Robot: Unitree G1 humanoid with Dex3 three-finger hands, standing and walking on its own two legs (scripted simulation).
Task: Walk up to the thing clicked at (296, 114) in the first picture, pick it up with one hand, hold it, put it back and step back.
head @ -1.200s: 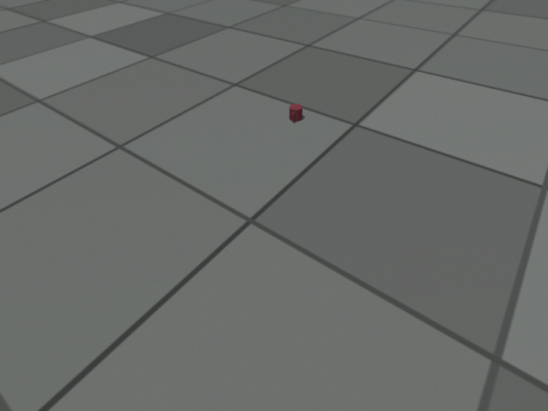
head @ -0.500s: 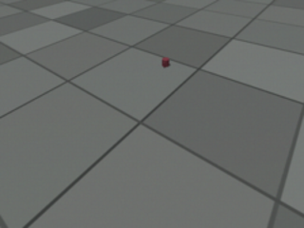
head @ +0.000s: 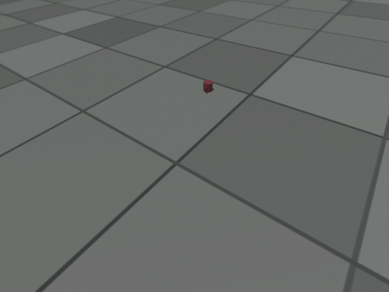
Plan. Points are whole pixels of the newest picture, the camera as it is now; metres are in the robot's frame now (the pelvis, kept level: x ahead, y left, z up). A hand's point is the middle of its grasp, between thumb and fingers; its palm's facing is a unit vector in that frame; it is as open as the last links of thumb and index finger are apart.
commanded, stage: walk up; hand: left
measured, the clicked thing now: (207, 87) +2.24 -0.06 -0.73
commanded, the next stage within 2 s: none
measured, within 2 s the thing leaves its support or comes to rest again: neither
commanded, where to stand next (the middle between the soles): +1.91 -0.26 m, yaw -8 degrees
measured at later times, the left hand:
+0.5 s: hand (131, 288) +0.22 +0.18 -0.13, palm faces -0.05 -0.92 -0.39, open 7.4 cm
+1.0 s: hand (165, 156) +0.65 +0.14 -0.13, palm faces -0.23 -0.90 -0.38, open 7.4 cm
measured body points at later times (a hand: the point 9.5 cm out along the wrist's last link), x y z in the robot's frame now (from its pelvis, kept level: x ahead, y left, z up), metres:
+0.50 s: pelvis +0.18 -0.10 +0.00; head +0.16 -0.11 +0.45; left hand +0.22 +0.23 -0.11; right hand +0.27 -0.43 -0.11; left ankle +0.28 +0.02 -0.69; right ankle +0.13 -0.21 -0.74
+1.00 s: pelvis +0.49 -0.12 -0.01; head +0.50 -0.13 +0.44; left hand +0.66 +0.19 -0.11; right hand +0.47 -0.45 -0.12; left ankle +0.43 +0.04 -0.74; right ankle +0.62 -0.28 -0.72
